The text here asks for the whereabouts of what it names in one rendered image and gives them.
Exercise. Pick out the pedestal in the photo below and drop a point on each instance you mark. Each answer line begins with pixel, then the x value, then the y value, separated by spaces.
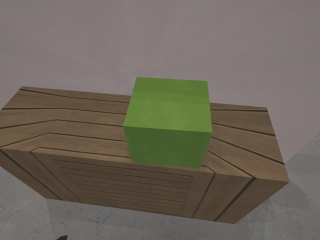
pixel 71 146

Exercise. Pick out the carton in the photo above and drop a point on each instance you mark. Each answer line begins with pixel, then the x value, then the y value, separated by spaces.
pixel 168 122

